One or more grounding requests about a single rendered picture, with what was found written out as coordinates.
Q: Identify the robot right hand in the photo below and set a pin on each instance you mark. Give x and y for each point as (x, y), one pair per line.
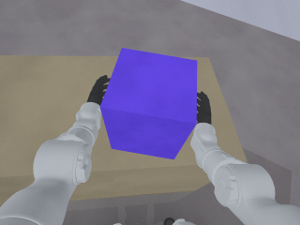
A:
(204, 111)

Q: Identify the left robot forearm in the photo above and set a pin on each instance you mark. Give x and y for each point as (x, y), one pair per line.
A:
(85, 129)

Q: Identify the robot left hand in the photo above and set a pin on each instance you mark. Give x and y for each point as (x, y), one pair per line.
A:
(96, 95)

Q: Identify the pedestal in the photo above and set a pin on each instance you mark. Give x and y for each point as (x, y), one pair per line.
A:
(40, 96)

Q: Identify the right robot forearm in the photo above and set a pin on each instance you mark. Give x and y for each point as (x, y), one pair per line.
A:
(209, 156)

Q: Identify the right robot upper arm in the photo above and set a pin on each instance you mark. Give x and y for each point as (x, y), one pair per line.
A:
(248, 191)

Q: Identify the left robot upper arm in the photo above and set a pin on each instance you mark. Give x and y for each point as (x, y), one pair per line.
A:
(60, 167)

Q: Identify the carton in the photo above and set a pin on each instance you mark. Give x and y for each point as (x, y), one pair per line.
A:
(150, 104)

